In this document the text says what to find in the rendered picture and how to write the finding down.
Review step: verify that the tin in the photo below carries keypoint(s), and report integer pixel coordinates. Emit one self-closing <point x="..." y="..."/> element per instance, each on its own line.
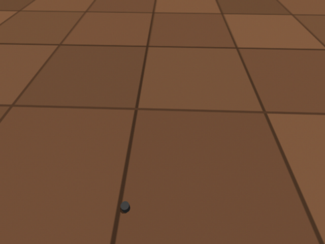
<point x="125" y="206"/>

